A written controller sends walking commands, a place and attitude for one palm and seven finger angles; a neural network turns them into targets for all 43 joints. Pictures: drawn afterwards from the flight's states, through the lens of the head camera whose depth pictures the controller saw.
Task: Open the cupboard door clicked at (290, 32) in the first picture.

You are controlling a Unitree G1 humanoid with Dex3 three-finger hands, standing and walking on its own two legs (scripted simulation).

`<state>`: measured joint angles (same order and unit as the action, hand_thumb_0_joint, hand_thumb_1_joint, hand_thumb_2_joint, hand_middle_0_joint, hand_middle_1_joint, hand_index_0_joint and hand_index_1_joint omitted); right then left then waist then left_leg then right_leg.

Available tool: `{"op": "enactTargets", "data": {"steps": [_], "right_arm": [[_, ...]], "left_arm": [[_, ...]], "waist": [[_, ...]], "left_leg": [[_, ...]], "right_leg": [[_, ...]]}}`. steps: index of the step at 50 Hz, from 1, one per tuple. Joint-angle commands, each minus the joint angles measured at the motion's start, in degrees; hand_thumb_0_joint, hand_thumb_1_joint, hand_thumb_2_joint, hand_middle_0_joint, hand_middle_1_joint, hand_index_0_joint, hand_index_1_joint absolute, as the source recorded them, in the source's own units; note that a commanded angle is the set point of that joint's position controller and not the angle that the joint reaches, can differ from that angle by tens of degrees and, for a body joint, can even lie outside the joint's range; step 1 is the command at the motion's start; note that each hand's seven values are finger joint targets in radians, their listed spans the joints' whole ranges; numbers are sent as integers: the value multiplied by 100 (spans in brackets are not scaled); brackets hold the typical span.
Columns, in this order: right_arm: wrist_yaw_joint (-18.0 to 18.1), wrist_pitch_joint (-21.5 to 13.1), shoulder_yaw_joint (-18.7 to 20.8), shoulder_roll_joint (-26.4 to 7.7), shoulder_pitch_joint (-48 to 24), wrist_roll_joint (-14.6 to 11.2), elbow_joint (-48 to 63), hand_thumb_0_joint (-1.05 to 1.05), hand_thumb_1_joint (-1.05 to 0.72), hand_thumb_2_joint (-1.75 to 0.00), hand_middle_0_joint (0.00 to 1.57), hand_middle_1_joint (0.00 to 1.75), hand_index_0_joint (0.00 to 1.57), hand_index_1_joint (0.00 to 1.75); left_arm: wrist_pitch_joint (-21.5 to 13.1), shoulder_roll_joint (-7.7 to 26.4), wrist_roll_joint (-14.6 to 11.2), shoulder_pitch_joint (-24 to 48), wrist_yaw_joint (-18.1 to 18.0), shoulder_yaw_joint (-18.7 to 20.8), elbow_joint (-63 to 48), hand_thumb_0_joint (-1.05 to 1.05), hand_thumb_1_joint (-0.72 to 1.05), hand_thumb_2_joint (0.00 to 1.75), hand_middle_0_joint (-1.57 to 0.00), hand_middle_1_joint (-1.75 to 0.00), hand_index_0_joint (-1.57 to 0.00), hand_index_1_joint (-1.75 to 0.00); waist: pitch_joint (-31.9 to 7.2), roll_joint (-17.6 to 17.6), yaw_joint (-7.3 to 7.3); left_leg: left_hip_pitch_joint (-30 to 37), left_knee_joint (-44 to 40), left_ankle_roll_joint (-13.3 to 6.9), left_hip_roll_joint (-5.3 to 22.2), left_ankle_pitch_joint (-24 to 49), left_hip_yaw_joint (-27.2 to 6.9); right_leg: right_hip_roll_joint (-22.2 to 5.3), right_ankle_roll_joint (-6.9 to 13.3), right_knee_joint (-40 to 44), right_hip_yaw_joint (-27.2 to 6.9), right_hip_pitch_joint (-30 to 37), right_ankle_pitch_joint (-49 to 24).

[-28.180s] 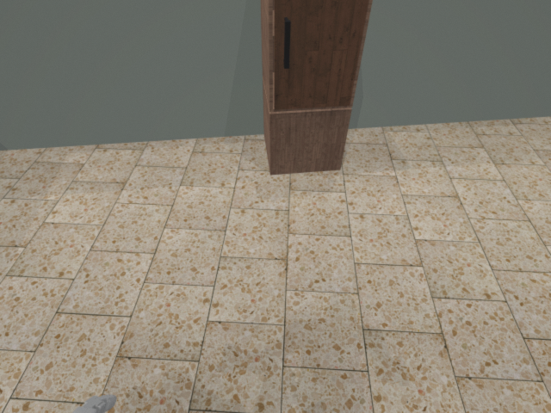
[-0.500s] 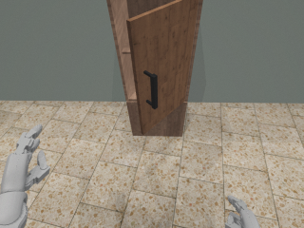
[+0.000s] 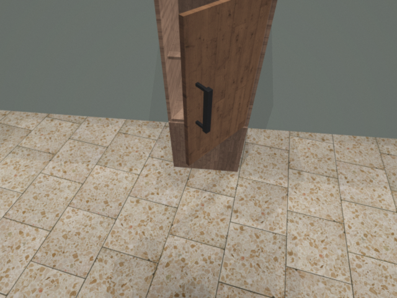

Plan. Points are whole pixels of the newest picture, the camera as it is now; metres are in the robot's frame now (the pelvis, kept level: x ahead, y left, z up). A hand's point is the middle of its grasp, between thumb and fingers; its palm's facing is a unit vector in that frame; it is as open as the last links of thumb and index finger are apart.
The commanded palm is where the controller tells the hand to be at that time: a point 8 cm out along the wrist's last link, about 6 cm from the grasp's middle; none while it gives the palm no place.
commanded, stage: let the arm hang, fingers relaxed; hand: left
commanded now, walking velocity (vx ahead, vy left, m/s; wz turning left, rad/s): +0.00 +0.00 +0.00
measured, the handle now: (202, 108) +0.67 +0.03 -0.04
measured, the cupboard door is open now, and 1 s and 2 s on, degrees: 48 48 48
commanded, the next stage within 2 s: look to check the result in 0.52 s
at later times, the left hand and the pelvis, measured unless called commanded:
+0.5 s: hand out of the picture +0.06 +0.18 -0.17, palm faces -0.02 -0.98 -0.20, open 7.4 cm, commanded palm none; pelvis +0.03 +0.00 +0.00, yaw -1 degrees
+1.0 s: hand out of the picture +0.05 +0.20 -0.17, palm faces -0.01 -0.97 -0.26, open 7.4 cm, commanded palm none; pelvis +0.04 +0.00 +0.01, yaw -1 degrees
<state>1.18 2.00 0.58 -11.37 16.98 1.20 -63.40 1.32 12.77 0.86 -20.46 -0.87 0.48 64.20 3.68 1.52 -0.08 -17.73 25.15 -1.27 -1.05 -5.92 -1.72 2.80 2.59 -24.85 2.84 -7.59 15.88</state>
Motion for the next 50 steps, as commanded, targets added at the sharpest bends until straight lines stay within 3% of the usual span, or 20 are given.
{"op": "enactTargets", "data": {"steps": [1,5,12,23,50], "right_arm": [[76,-155,187,-894,-2,-3,245,0,-90,-90,20,30,20,30],[71,-174,166,-813,11,0,135,0,-90,-90,20,30,20,30],[68,-206,99,-687,-121,1,29,0,-90,-90,20,30,20,30],[89,-284,67,-670,-290,-2,14,0,-90,-90,20,30,20,30],[113,-275,83,-887,-488,-22,-33,0,-90,-90,20,30,20,30]], "left_arm": [[-169,719,-20,132,-39,166,-186,0,90,90,-20,-30,-20,-30],[-185,690,-25,126,-64,146,-93,0,90,90,-20,-30,-20,-30],[-208,643,-33,189,-91,121,-35,0,90,90,-20,-30,-20,-30],[-260,627,-41,381,-112,142,-99,0,90,90,-20,-30,-20,-30],[-263,739,-50,427,-116,138,-44,0,90,90,-20,-30,-20,-30]], "waist": [[91,-180,-44],[181,-436,-59],[255,-232,-38],[-132,-21,-16],[-186,-229,-30]], "left_leg": [[530,-568,-159,595,-1191,-717],[592,-508,-152,578,-837,-623],[651,-511,-141,606,-316,-560],[840,-441,-113,633,610,-490],[1200,-501,-126,672,786,-445]], "right_leg": [[-739,212,866,-781,-815,917],[-803,199,904,-810,-839,751],[-842,130,858,-777,-710,240],[-899,44,788,-728,-131,-910],[-900,25,930,-732,-18,-1122]]}}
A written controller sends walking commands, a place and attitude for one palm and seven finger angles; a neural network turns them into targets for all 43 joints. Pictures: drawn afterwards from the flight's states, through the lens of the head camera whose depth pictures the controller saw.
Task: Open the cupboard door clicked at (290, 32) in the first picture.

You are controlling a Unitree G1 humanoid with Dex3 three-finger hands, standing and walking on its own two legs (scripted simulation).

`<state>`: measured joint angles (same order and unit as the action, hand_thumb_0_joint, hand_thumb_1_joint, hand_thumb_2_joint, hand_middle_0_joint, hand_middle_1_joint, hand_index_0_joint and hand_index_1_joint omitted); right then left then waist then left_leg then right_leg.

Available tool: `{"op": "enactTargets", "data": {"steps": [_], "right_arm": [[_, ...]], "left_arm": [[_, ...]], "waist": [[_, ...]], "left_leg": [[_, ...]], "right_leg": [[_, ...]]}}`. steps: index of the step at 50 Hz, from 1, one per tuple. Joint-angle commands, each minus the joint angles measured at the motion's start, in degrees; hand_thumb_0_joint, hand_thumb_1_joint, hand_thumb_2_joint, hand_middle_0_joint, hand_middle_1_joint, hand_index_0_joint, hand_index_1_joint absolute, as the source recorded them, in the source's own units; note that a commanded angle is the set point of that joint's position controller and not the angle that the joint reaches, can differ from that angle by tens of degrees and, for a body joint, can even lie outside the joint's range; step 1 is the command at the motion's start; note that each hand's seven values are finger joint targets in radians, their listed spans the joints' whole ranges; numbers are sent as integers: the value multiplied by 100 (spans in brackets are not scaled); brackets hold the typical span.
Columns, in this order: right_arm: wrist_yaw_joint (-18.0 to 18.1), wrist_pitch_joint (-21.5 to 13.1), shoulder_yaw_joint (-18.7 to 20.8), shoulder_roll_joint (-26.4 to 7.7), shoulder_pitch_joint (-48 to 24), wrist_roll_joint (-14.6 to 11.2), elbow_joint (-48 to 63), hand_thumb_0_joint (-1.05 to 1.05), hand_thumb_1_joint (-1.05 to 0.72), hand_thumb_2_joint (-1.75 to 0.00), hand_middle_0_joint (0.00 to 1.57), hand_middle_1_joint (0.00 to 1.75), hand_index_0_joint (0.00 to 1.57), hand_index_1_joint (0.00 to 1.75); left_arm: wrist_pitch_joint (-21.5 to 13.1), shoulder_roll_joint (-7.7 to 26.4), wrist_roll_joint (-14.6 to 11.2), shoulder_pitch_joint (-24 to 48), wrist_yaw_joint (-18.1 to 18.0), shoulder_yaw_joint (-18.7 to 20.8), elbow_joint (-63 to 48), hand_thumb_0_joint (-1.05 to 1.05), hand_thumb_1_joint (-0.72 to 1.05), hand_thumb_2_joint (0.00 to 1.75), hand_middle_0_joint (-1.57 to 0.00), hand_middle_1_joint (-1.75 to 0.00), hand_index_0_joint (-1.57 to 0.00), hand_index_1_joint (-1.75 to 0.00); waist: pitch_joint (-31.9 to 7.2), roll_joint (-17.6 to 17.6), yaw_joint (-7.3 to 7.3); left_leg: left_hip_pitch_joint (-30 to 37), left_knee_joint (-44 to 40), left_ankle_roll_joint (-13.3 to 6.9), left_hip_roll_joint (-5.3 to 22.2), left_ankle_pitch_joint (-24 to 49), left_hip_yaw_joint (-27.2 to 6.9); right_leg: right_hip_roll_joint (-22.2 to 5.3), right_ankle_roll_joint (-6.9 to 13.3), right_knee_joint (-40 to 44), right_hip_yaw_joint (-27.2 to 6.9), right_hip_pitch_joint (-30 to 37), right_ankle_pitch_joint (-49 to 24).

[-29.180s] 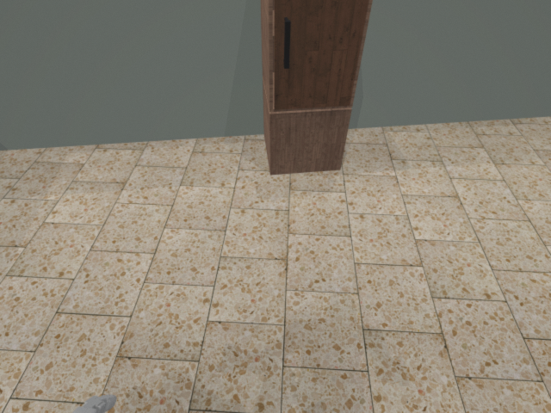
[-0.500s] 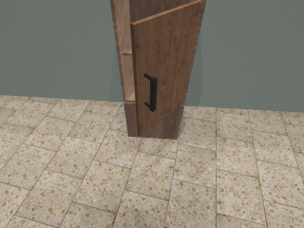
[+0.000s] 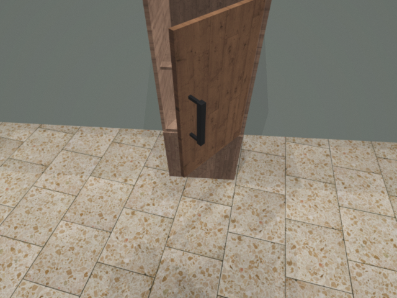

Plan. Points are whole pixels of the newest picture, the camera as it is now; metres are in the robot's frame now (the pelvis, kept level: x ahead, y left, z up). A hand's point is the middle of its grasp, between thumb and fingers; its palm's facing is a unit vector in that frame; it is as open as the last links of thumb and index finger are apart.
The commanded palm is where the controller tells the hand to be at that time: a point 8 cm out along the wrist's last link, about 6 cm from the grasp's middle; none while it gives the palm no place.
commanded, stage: look to check the result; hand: left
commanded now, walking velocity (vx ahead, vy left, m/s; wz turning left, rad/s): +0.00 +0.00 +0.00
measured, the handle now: (196, 121) +0.63 +0.04 -0.05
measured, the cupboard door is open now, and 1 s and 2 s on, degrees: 48 48 48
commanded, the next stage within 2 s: walk to a spot facing it in 0.14 s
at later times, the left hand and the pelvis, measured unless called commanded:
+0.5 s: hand out of the picture +0.02 +0.19 -0.18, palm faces -0.04 -0.97 -0.23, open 7.4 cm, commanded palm none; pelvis +0.00 +0.00 -0.01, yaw -4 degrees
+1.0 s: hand out of the picture +0.07 +0.13 -0.16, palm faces -0.26 -0.92 -0.28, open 7.4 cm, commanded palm none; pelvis -0.02 -0.05 +0.00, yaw -21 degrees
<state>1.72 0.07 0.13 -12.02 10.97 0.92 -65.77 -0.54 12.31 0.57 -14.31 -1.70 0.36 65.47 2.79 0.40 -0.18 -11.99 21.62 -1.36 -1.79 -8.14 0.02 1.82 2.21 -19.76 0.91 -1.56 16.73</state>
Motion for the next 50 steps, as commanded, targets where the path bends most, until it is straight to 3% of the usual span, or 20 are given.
{"op": "enactTargets", "data": {"steps": [1,13,16,21,26,28,29,30,32,34,35,36,37,38,39,40,41,43,45,50], "right_arm": [[60,-83,127,-847,117,-6,218,0,-90,-90,20,30,20,30],[47,-83,116,-872,40,12,208,0,-90,-90,20,30,20,30],[79,-27,93,-576,239,11,183,0,-90,-90,20,30,20,30],[137,75,262,-725,295,13,413,0,-90,-90,20,30,20,30],[170,102,417,-889,322,36,710,0,-90,-90,20,30,20,30],[175,85,475,-1027,373,64,807,0,-90,-90,20,30,20,30],[168,57,500,-1067,400,74,850,0,-90,-90,20,30,20,30],[159,27,502,-1077,399,94,901,0,-90,-90,20,30,20,30],[159,10,512,-1061,214,103,1036,0,-90,-90,20,30,20,30],[135,33,521,-1079,-89,102,1142,0,-90,-90,20,30,20,30],[128,69,524,-1026,-241,65,1227,0,-90,-90,20,30,20,30],[103,121,504,-741,-313,-2,1364,0,-90,-90,20,30,20,30],[48,128,460,-472,-532,-3,1547,0,-90,-90,20,30,20,30],[22,173,496,-642,-498,14,1520,0,-90,-90,20,30,20,30],[-2,194,522,-615,-460,5,1450,0,-90,-90,20,30,20,30],[2,218,534,-578,-502,17,1402,0,-90,-90,20,30,20,30],[-2,212,535,-573,-457,20,1403,0,-90,-90,20,30,20,30],[3,208,511,-478,-465,5,1427,0,-90,-90,20,30,20,30],[27,226,501,-441,-542,-7,1475,0,-90,-90,20,30,20,30],[70,202,486,-443,-790,-21,1696,0,-90,-90,20,30,20,30]], "left_arm": [[-79,801,-17,-195,-30,157,-185,0,90,90,-20,-30,-20,-30],[-77,828,-16,-109,-15,140,-171,0,90,90,-20,-30,-20,-30],[14,580,-20,-283,-34,149,-198,0,90,90,-20,-30,-20,-30],[159,759,9,-220,-2,341,-446,0,90,90,-20,-30,-20,-30],[243,655,38,-161,78,430,-770,0,90,90,-20,-30,-20,-30],[281,574,44,-152,126,455,-883,0,90,90,-20,-30,-20,-30],[297,529,49,-110,152,464,-942,0,90,90,-20,-30,-20,-30],[310,479,54,-45,175,478,-1026,0,90,90,-20,-30,-20,-30],[316,430,53,-80,211,501,-1099,0,90,90,-20,-30,-20,-30],[287,376,60,-458,239,518,-1015,0,90,90,-20,-30,-20,-30],[267,433,75,-766,228,550,-931,0,90,90,-20,-30,-20,-30],[210,894,156,-933,175,617,-942,0,90,90,-20,-30,-20,-30],[199,1381,169,-784,95,696,-1007,0,90,90,-20,-30,-20,-30],[199,1321,97,-707,56,686,-1061,0,90,90,-20,-30,-20,-30],[187,1147,93,-400,37,667,-1172,0,90,90,-20,-30,-20,-30],[192,1031,78,-146,28,651,-1239,0,90,90,-20,-30,-20,-30],[162,948,67,-119,-2,645,-1266,0,90,90,-20,-30,-20,-30],[103,905,52,-277,-11,619,-1269,0,90,90,-20,-30,-20,-30],[87,941,45,-454,-21,639,-1252,0,90,90,-20,-30,-20,-30],[99,950,64,-661,-15,674,-1273,0,90,90,-20,-30,-20,-30]], "waist": [[-90,-152,-5],[21,-80,-21],[-63,-76,-15],[-13,-143,-22],[-5,298,-24],[-53,832,-12],[-154,1024,-18],[-239,1190,-19],[-430,976,71],[-580,550,319],[-597,76,486],[-425,-1514,555],[-36,-2428,581],[-32,-1614,495],[47,-1151,302],[174,-1019,195],[12,-778,175],[-141,-575,181],[-312,-461,238],[-373,-715,319]], "left_leg": [[613,-143,-120,744,990,-616],[579,-241,-85,739,814,-633],[650,44,-31,797,907,-406],[360,433,-4,906,561,-155],[397,201,-269,1417,-45,-534],[292,-280,-567,1935,-448,-1028],[266,-521,-768,2254,-355,-1176],[311,-621,-914,2428,-55,-1183],[103,-467,-926,2540,149,-922],[-213,138,-604,2211,326,-190],[-582,778,-333,1864,-17,159],[-1304,2006,152,991,-1243,738],[-2268,3334,377,298,-2661,709],[-2255,4017,323,436,-2454,69],[-2300,4296,326,527,-2071,-84],[-2347,4472,367,548,-1737,-120],[-2345,4495,409,576,-1551,-151],[-2354,4403,468,529,-1353,-183],[-2363,4294,497,467,-1311,-214],[-2469,3956,528,376,-1366,-280]], "right_leg": [[-784,64,440,-532,-614,-1167],[-798,65,507,-562,-651,-993],[-800,45,339,-672,-765,-1415],[-760,140,-174,-923,-984,-1719],[-349,79,-923,-864,-1658,-885],[-105,21,-1783,-605,-1885,52],[-64,-37,-2473,-364,-1976,942],[-139,-75,-2930,-278,-2071,1450],[-357,-64,-3034,-348,-1875,1546],[-327,-101,-2095,-86,-1176,818],[-312,-128,-1129,-96,-671,1],[-1047,56,167,-1508,-495,-533],[-2151,492,568,-3158,-601,-1697],[-2150,817,382,-2865,-690,-1797],[-1840,902,299,-2605,-893,-1507],[-1568,833,171,-2488,-966,-1636],[-1510,778,12,-2380,-758,-2101],[-1349,682,-152,-2183,-415,-2864],[-1297,612,-190,-2237,-186,-3026],[-1197,624,-252,-2469,121,-3396]]}}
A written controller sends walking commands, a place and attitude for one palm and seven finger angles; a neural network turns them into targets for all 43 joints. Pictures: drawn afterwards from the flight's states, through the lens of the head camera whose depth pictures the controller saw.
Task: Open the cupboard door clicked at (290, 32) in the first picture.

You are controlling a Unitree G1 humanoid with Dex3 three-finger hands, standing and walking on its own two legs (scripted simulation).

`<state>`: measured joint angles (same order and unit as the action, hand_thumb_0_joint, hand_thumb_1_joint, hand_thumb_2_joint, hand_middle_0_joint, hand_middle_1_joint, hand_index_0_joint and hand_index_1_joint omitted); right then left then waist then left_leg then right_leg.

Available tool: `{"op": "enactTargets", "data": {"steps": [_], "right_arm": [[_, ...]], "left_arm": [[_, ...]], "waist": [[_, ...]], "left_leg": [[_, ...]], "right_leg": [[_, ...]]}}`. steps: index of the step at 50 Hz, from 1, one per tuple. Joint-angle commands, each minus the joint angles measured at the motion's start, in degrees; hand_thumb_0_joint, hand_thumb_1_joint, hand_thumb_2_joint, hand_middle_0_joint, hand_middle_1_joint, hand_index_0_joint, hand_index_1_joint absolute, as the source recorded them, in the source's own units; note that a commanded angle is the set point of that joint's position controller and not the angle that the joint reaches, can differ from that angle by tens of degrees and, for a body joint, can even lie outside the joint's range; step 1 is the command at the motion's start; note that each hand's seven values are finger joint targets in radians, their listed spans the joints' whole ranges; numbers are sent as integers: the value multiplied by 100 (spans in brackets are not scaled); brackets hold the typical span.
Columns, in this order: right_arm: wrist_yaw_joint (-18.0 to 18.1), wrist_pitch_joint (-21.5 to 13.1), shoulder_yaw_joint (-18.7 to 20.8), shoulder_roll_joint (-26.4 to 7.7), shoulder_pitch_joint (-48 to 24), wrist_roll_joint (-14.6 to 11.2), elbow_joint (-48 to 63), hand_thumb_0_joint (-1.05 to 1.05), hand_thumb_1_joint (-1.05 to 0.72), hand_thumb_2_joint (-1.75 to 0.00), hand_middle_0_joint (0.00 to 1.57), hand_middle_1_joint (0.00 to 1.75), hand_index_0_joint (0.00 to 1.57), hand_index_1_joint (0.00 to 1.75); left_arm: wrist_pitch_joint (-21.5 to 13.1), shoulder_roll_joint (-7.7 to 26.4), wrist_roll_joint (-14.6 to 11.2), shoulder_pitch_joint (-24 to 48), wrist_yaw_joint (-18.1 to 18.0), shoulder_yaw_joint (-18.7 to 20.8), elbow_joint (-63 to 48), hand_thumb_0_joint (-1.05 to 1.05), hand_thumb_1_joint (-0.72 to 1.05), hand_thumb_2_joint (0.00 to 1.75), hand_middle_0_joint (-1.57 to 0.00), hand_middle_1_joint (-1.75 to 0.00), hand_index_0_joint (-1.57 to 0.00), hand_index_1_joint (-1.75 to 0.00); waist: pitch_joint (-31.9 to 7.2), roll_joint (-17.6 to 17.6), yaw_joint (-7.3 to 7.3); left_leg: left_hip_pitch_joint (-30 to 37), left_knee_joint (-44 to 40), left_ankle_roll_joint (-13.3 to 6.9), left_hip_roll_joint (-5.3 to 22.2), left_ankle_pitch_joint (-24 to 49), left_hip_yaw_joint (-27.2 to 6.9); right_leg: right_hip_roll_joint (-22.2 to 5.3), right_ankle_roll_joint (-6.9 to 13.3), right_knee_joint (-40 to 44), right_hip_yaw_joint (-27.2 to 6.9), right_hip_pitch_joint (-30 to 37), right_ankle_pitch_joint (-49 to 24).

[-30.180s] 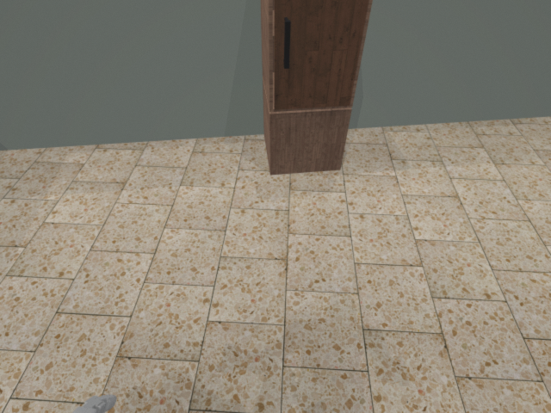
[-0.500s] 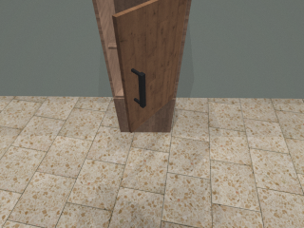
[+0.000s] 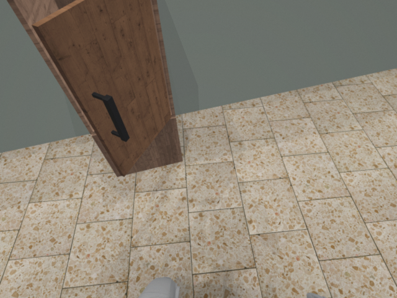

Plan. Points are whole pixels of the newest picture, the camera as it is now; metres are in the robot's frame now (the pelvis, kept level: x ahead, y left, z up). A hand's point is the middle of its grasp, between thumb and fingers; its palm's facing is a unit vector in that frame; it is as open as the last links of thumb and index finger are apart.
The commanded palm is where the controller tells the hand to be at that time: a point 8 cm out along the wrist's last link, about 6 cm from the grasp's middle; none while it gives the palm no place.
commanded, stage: walk to a spot facing it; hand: left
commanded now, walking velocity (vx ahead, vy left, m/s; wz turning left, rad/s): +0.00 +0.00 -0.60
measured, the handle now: (111, 118) +0.57 +0.32 -0.04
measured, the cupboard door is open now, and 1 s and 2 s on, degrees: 48 48 48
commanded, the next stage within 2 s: none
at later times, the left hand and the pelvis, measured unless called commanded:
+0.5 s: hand (104, 282) +0.16 +0.25 -0.17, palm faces -0.23 -0.95 -0.23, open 7.4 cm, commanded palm none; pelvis +0.03 +0.05 +0.00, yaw -17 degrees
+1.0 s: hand (165, 258) +0.22 +0.11 -0.16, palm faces -0.54 -0.82 -0.21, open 7.4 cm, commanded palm none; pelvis +0.06 -0.01 +0.00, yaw -34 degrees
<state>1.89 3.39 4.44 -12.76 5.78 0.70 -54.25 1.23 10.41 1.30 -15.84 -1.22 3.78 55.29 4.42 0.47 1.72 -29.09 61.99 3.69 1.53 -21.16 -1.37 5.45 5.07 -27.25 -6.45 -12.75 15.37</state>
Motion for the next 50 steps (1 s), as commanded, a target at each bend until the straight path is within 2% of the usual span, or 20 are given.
{"op": "enactTargets", "data": {"steps": [1,8,12,13,14,15,16,17,18,21,29,31,33,34,35,36,37,38,42,50], "right_arm": [[60,-146,59,-390,-289,-12,587,0,-90,-90,20,30,20,30],[68,-263,14,-314,-414,-74,812,0,-90,-90,20,30,20,30],[97,-324,39,-431,395,-101,655,0,-90,-90,20,30,20,30],[126,-389,71,-693,754,-64,578,0,-90,-90,20,30,20,30],[139,-443,159,-1268,880,17,625,0,-90,-90,20,30,20,30],[169,-395,128,-1321,974,56,655,0,-90,-90,20,30,20,30],[168,-370,66,-1150,736,90,820,0,-90,-90,20,30,20,30],[183,-410,9,-1004,668,140,798,0,-90,-90,20,30,20,30],[180,-417,-40,-919,659,135,749,0,-90,-90,20,30,20,30],[160,-423,-65,-817,679,104,775,0,-90,-90,20,30,20,30],[65,-395,41,-1051,1340,117,423,0,-90,-90,20,30,20,30],[41,-377,71,-1114,1333,118,417,0,-90,-90,20,30,20,30],[27,-372,87,-1155,1157,68,444,0,-90,-90,20,30,20,30],[-14,-367,78,-994,1121,-11,524,0,-90,-90,20,30,20,30],[-49,-347,-69,-443,818,-40,851,0,-90,-90,20,30,20,30],[15,-251,-47,-700,712,-9,878,0,-90,-90,20,30,20,30],[-13,-220,-30,-641,656,-11,833,0,-90,-90,20,30,20,30],[-44,-225,-16,-603,542,23,780,0,-90,-90,20,30,20,30],[-178,-244,22,-566,638,84,587,0,-90,-90,20,30,20,30],[-237,-432,70,-497,4,59,887,0,-90,-90,20,30,20,30]], "left_arm": [[-75,1123,9,-524,-77,339,-267,0,90,90,-20,-30,-20,-30],[-49,1288,51,-359,-61,405,-431,0,90,90,-20,-30,-20,-30],[-13,1236,8,150,-35,381,-587,0,90,90,-20,-30,-20,-30],[-13,1032,-41,184,-25,350,-665,0,90,90,-20,-30,-20,-30],[-18,765,-115,-34,52,288,-721,0,90,90,-20,-30,-20,-30],[-26,907,-35,169,76,277,-757,0,90,90,-20,-30,-20,-30],[-34,965,-3,198,112,285,-836,0,90,90,-20,-30,-20,-30],[-21,907,76,205,163,312,-767,0,90,90,-20,-30,-20,-30],[1,857,72,223,185,322,-667,0,90,90,-20,-30,-20,-30],[74,743,10,214,282,262,-694,0,90,90,-20,-30,-20,-30],[72,613,-6,1073,368,111,-900,0,90,90,-20,-30,-20,-30],[41,683,-11,1019,361,108,-890,0,90,90,-20,-30,-20,-30],[3,826,-15,544,340,153,-746,0,90,90,-20,-30,-20,-30],[-56,1239,24,-19,279,239,-576,0,90,90,-20,-30,-20,-30],[-92,1956,63,-536,163,412,-436,0,90,90,-20,-30,-20,-30],[-60,1979,-51,-675,77,395,-369,0,90,90,-20,-30,-20,-30],[-21,1794,-50,-356,49,351,-459,0,90,90,-20,-30,-20,-30],[-12,1535,-28,41,22,356,-596,0,90,90,-20,-30,-20,-30],[-183,1272,-32,317,72,241,-664,0,90,90,-20,-30,-20,-30],[-357,1263,2,-160,174,290,-483,0,90,90,-20,-30,-20,-30]], "waist": [[-565,-817,138],[-719,-733,132],[-889,-578,-315],[-1070,33,-456],[-1231,1693,-370],[-898,1368,-393],[-563,677,-265],[-445,577,-177],[-424,1041,-115],[-687,994,-77],[-669,1268,-437],[-684,1326,-396],[-862,963,-55],[-1227,64,213],[-1340,-1998,470],[-1338,-1725,548],[-779,-1332,410],[-552,-1476,252],[-467,-755,-68],[-41,-807,75]], "left_leg": [[-714,-192,25,46,-154,-157],[24,-1416,-69,-152,-396,-132],[1829,-3311,-126,-140,654,-168],[2849,-4069,-308,514,1059,-690],[3536,-4471,-930,2155,2026,-2321],[2917,-4441,-1454,2778,2794,-2689],[2275,-4434,-1621,2713,2706,-2336],[2283,-4395,-1492,2320,3470,-1949],[2233,-4175,-1281,1973,4143,-1334],[2452,-3947,-1029,1460,4454,-159],[2655,-3742,-999,1609,4324,430],[2587,-3529,-918,1694,4260,474],[2152,-2820,-605,1577,3807,707],[1218,-1820,-280,1292,2775,1093],[-499,-215,48,295,-1429,1347],[-700,421,-28,344,-1795,400],[-987,642,-70,493,-1438,208],[-1161,652,-23,550,-925,179],[-491,143,90,460,88,294],[-673,-1145,73,283,292,212]], "right_leg": [[-1600,381,465,-1836,1284,-3313],[-1539,687,188,-2279,1013,-3846],[-1066,196,-204,-2041,-115,-2911],[-577,-85,-663,-1577,-914,-1702],[162,-485,-1907,-517,-1938,1420],[-110,-675,-3003,-13,-2044,2168],[-403,-752,-3433,27,-1920,1924],[-364,-811,-3850,159,-2144,1648],[-469,-845,-4116,167,-2163,1457],[-584,-886,-4121,549,-2061,959],[-615,-737,-1946,1171,-1342,795],[-565,-620,-1305,1220,-929,780],[-545,-469,-116,1194,172,-288],[-1187,-225,301,454,1516,-1880],[-2805,459,535,-1820,2304,-3822],[-2955,825,569,-1817,2038,-3391],[-2683,901,840,-1543,1563,-1531],[-2242,736,1021,-1555,1309,-691],[-1723,539,1169,-930,569,-337],[-1697,749,1487,-1559,565,623]]}}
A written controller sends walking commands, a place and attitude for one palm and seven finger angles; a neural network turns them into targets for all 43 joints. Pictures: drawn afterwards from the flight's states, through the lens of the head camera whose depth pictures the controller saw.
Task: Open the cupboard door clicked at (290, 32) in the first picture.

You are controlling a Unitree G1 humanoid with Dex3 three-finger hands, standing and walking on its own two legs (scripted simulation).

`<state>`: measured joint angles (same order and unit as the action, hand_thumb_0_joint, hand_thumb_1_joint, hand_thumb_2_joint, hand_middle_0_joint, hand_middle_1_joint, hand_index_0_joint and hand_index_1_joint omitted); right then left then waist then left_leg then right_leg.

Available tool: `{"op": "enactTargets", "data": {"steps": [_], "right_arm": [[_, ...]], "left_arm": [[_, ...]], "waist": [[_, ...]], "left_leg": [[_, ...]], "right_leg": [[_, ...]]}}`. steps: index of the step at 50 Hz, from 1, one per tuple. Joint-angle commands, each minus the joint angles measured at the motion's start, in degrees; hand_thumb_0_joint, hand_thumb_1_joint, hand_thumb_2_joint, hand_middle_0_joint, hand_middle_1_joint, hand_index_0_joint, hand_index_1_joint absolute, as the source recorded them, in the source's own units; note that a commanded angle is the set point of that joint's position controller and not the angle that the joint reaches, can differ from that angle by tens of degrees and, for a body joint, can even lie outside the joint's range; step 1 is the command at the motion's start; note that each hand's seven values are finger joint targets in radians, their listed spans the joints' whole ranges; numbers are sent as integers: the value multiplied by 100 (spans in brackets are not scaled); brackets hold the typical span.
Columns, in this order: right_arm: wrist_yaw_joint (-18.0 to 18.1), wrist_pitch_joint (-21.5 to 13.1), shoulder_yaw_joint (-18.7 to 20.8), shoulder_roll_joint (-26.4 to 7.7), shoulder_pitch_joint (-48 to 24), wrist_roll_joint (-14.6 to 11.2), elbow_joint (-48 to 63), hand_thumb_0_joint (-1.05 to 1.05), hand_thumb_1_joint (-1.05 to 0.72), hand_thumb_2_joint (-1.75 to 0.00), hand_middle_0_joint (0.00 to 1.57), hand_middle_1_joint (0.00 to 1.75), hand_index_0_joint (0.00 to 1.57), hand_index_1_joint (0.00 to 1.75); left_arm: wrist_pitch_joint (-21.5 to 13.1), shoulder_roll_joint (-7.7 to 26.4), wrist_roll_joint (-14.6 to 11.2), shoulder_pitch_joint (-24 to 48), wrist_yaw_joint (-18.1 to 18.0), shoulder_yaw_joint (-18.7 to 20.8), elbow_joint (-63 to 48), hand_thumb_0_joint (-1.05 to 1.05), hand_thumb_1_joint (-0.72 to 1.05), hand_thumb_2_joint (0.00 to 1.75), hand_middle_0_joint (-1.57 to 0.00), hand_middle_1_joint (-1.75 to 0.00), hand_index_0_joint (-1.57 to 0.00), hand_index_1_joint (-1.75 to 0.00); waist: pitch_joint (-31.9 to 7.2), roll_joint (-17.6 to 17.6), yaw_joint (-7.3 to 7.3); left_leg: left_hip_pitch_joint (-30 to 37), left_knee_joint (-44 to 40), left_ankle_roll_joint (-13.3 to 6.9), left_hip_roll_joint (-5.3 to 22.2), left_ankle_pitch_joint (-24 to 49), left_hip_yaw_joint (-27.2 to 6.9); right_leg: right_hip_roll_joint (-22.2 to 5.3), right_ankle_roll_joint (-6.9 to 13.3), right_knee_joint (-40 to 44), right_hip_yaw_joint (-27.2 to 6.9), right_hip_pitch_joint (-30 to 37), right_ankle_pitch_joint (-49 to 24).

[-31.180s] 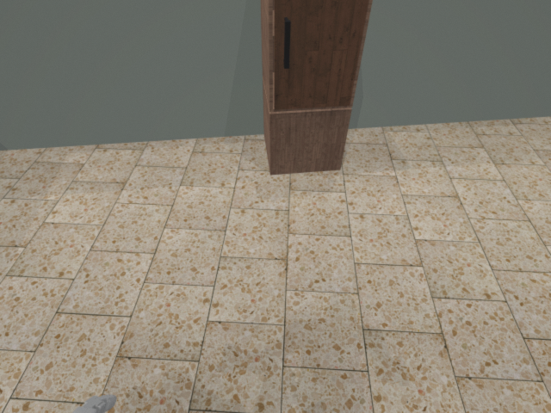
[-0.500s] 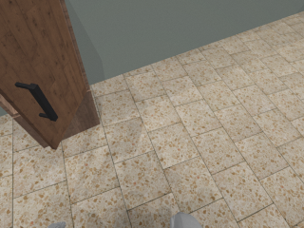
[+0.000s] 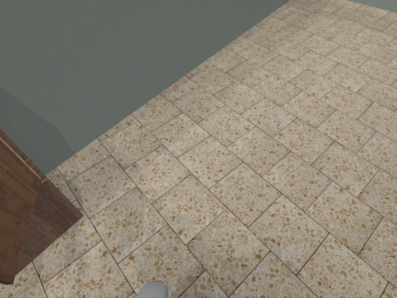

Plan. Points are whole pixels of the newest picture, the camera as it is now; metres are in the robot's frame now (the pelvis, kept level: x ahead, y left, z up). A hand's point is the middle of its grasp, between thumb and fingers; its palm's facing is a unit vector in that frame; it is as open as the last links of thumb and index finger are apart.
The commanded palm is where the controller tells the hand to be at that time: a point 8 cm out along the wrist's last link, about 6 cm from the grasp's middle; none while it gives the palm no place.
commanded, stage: walk to a spot facing it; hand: left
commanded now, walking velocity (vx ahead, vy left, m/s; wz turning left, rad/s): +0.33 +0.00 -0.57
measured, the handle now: out of the picture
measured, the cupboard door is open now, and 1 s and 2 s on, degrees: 48 48 48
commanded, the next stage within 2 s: turn to face it in 1.42 s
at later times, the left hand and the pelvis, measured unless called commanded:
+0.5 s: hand (134, 219) +0.33 +0.20 -0.17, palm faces -0.29 -0.94 -0.16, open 7.4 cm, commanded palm none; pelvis +0.18 +0.04 +0.00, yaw -17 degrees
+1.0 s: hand (184, 178) +0.46 +0.07 -0.16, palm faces -0.38 -0.89 -0.24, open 7.2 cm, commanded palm none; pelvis +0.37 -0.10 +0.00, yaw -27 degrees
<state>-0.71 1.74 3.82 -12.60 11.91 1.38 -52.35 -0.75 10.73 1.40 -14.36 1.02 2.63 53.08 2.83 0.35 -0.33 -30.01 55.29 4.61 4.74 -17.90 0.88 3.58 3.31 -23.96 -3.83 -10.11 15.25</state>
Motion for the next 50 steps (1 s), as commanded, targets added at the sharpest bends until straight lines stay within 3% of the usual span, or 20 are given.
{"op": "enactTargets", "data": {"steps": [1,5,7,8,9,11,14,16,23,26,28,31,32,33,34,35,37,39,41,50], "right_arm": [[18,-306,128,-476,-720,-19,739,0,-90,-90,20,30,20,30],[67,-463,103,-450,-422,-48,684,0,-90,-90,20,30,20,30],[192,-552,172,-770,699,-44,303,0,-90,-90,20,30,20,30],[247,-592,319,-1429,1528,76,119,0,-90,-90,20,30,20,30],[270,-571,302,-1629,2034,110,75,0,-90,-90,20,30,20,30],[233,-535,141,-1107,1294,103,271,0,-90,-90,20,30,20,30],[263,-652,-57,-569,820,38,228,0,-90,-90,20,30,20,30],[300,-716,-102,-445,1086,2,38,0,-90,-90,20,30,20,30],[302,-695,-176,-321,1788,30,-405,0,-90,-90,20,30,20,30],[303,-660,-173,-357,2080,72,-596,0,-90,-90,20,30,20,30],[315,-640,-171,-461,2085,67,-675,0,-90,-90,20,30,20,30],[310,-601,-124,-673,1860,47,-698,0,-90,-90,20,30,20,30],[301,-604,-112,-739,1576,14,-629,0,-90,-90,20,30,20,30],[230,-621,-126,-629,1455,-91,-541,0,-90,-90,20,30,20,30],[227,-635,-167,-194,1741,-193,-401,0,-90,-90,20,30,20,30],[214,-590,-104,-355,1219,-146,-250,0,-90,-90,20,30,20,30],[185,-524,-56,-181,764,-88,-241,0,-90,-90,20,30,20,30],[171,-373,-82,39,1056,-11,-460,0,-90,-90,20,30,20,30],[129,-295,-77,183,1395,8,-596,0,-90,-90,20,30,20,30],[43,-313,-36,15,-250,-40,-121,0,-90,-90,20,30,20,30]], "left_arm": [[-167,1220,7,-408,-53,402,-216,0,90,90,-20,-30,-20,-30],[-158,1217,-10,-250,-41,442,-215,0,90,90,-20,-30,-20,-30],[-159,960,-39,38,-22,403,-309,0,90,90,-20,-30,-20,-30],[-153,583,-110,-49,38,330,-378,0,90,90,-20,-30,-20,-30],[-208,575,-83,117,59,298,-507,0,90,90,-20,-30,-20,-30],[-209,727,43,295,105,355,-431,0,90,90,-20,-30,-20,-30],[-71,434,80,31,227,324,-180,0,90,90,-20,-30,-20,-30],[-13,230,59,-53,231,255,-139,0,90,90,-20,-30,-20,-30],[69,39,47,971,267,123,-391,0,90,90,-20,-30,-20,-30],[30,77,20,1539,267,71,-506,0,90,90,-20,-30,-20,-30],[25,127,4,1496,243,85,-473,0,90,90,-20,-30,-20,-30],[-34,378,4,554,153,169,-226,0,90,90,-20,-30,-20,-30],[-81,510,25,-293,123,237,26,0,90,90,-20,-30,-20,-30],[-136,969,56,-1154,69,362,280,0,90,90,-20,-30,-20,-30],[-173,1547,6,-1641,-25,500,381,0,90,90,-20,-30,-20,-30],[-136,1693,-120,-1329,-99,505,307,0,90,90,-20,-30,-20,-30],[-145,1064,-137,-463,-158,340,144,0,90,90,-20,-30,-20,-30],[-264,632,-110,-28,-152,177,85,0,90,90,-20,-30,-20,-30],[-363,549,-70,-126,-145,149,200,0,90,90,-20,-30,-20,-30],[-512,310,-91,-1179,-190,77,738,0,90,90,-20,-30,-20,-30]], "waist": [[109,-795,332],[-54,-805,123],[-441,-105,-433],[-976,1546,-757],[-1031,1827,-845],[-143,807,-454],[165,757,7],[-114,911,33],[224,716,-122],[374,634,-310],[293,702,-208],[-199,721,288],[-576,729,731],[-1172,55,1108],[-1960,-1412,1045],[-1515,-1169,952],[-156,-293,447],[286,-225,-21],[86,-320,-207],[146,-657,113]], "left_leg": [[-488,-714,-43,-108,-148,-13],[901,-2009,-136,-393,8,133],[3199,-3042,-253,-140,135,-81],[4400,-3574,-734,1456,-1073,-2063],[4249,-4284,-1280,2576,-1524,-3499],[2861,-4435,-1322,2273,-1228,-2813],[2341,-4330,-709,1435,973,-799],[2751,-3958,-427,1096,2935,123],[3064,-4082,-681,1131,3568,787],[3247,-4039,-790,1273,3916,894],[3289,-3798,-852,1367,4887,1041],[3222,-2546,-801,1461,6309,1152],[2820,-1563,-671,1285,6047,1293],[1568,-57,-493,926,4342,1459],[-399,2102,-167,-257,-1395,1241],[-951,2854,-330,-156,-1530,236],[-896,2422,-321,369,-356,-76],[-127,1679,-280,486,1,-53],[97,1158,-250,399,205,39],[-1129,-53,-227,234,970,165]], "right_leg": [[-1508,930,1078,-1930,365,474],[-1316,792,543,-1833,-163,-156],[-712,393,-539,-1302,-1565,-97],[88,31,-2340,-382,-2731,1044],[116,-127,-3969,90,-3278,1866],[-552,-156,-4957,-47,-3353,1032],[-774,-282,-5034,190,-3144,-100],[-679,-317,-5011,433,-3146,-343],[-726,-278,-3486,881,-3415,-964],[-662,-125,-2328,1097,-3020,-772],[-467,51,-1857,1243,-2408,-475],[-166,358,-1488,1339,-968,34],[-93,457,-1100,1330,173,-225],[-832,747,-744,444,1924,-445],[-2639,1520,-106,-2706,3403,-1121],[-2822,1571,571,-3128,2822,-1076],[-2365,1165,861,-1803,917,-1191],[-1882,806,1144,-848,-443,-1507],[-1544,694,1184,-430,-507,-1714],[-1403,278,1044,-392,1033,-3704]]}}
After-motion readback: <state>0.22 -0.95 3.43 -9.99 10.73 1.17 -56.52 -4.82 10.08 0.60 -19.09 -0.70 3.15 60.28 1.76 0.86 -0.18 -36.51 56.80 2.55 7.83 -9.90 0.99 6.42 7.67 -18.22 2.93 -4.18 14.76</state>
